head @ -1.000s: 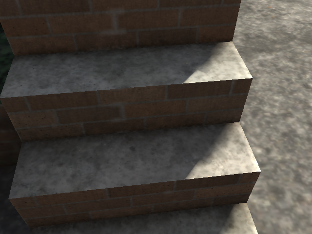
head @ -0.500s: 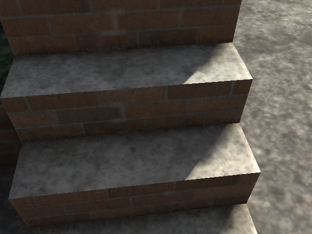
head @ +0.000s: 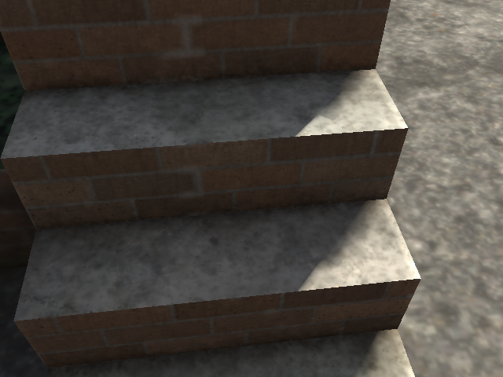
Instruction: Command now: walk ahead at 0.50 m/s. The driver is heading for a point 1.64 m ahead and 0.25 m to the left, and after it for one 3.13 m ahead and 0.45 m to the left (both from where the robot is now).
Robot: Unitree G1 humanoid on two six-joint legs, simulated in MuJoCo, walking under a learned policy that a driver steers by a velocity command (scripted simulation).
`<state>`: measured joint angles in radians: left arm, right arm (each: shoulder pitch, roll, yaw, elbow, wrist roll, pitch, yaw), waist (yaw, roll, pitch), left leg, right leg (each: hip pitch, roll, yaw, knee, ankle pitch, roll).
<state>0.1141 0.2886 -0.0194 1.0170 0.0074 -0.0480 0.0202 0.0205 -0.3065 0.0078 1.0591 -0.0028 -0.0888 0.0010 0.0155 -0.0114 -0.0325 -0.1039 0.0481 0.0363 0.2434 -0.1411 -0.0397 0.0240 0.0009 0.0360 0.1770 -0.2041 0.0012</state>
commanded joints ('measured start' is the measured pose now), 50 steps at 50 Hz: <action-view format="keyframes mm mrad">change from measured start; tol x2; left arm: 1 -42 126 23 -51 0 -11 3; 50 -27 119 31 -59 -1 -10 5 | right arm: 1 -80 -140 -25 -56 1 -13 -3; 50 -76 -134 -30 -55 3 -13 -4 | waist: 1 0 2 -46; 50 1 2 -43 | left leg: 1 49 57 -59 -3 225 31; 50 49 57 -69 -7 230 31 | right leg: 1 -29 -80 57 4 338 -2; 50 -22 -81 59 -2 341 0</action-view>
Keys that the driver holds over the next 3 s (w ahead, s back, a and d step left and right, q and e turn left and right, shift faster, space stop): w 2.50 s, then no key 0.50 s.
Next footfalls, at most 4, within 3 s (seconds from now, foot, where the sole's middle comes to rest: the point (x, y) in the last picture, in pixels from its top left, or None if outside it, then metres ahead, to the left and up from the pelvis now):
none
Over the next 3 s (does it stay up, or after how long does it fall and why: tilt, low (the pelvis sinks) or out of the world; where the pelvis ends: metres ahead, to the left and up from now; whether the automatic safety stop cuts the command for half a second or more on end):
stays up -0.01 0.00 0.00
